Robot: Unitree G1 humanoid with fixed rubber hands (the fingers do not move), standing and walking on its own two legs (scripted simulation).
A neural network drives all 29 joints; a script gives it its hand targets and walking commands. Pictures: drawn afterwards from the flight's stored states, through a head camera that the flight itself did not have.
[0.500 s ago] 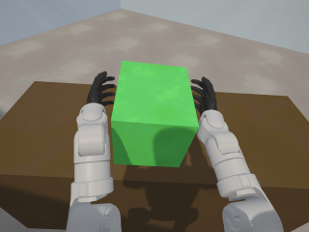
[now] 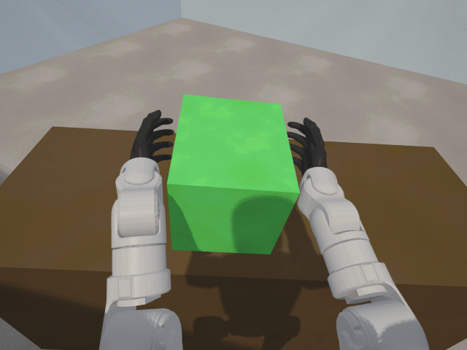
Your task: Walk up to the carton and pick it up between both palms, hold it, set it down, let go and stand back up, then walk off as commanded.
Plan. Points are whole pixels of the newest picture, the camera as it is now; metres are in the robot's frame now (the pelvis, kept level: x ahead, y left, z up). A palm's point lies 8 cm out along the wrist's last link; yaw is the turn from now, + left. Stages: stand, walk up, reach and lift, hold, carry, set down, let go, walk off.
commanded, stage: hold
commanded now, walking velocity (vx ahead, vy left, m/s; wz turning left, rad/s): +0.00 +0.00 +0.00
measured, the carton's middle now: (227, 175) +0.38 +0.01 +0.12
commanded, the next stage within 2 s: none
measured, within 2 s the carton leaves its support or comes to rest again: neither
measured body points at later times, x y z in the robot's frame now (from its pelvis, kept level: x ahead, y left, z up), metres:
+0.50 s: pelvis +0.00 +0.00 +0.00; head -0.05 +0.03 +0.45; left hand +0.36 +0.14 +0.19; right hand +0.36 -0.13 +0.18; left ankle +0.03 +0.12 -0.75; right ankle +0.00 -0.11 -0.75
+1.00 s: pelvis +0.00 +0.00 +0.00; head -0.05 +0.04 +0.45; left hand +0.36 +0.14 +0.19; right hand +0.36 -0.13 +0.18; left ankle +0.03 +0.12 -0.75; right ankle +0.00 -0.11 -0.75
